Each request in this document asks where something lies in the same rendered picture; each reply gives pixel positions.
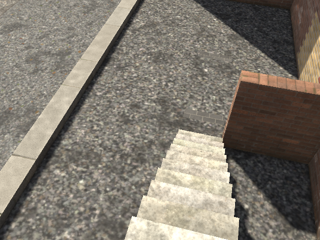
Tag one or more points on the stairs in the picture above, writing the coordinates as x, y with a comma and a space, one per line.
191, 197

